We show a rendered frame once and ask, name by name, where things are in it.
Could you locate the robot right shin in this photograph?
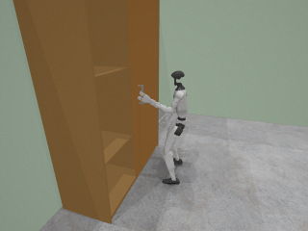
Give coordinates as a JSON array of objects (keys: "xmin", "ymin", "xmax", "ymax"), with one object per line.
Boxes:
[{"xmin": 170, "ymin": 143, "xmax": 179, "ymax": 161}]

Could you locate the left robot upper arm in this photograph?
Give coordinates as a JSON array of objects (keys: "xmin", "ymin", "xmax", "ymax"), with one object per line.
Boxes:
[{"xmin": 168, "ymin": 90, "xmax": 184, "ymax": 115}]

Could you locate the wardrobe door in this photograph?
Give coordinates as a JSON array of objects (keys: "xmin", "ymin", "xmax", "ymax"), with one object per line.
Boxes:
[{"xmin": 127, "ymin": 0, "xmax": 157, "ymax": 176}]

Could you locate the robot left hand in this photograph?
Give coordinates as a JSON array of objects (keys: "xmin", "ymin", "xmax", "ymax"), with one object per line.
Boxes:
[{"xmin": 138, "ymin": 91, "xmax": 151, "ymax": 103}]

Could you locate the left robot forearm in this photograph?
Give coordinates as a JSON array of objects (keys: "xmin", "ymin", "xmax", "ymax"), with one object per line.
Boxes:
[{"xmin": 149, "ymin": 99, "xmax": 172, "ymax": 114}]

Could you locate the robot right hand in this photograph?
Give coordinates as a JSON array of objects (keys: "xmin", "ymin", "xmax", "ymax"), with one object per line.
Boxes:
[{"xmin": 158, "ymin": 113, "xmax": 170, "ymax": 124}]

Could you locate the robot head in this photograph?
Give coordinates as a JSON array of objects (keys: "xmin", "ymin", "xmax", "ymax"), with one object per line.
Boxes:
[{"xmin": 171, "ymin": 70, "xmax": 185, "ymax": 91}]

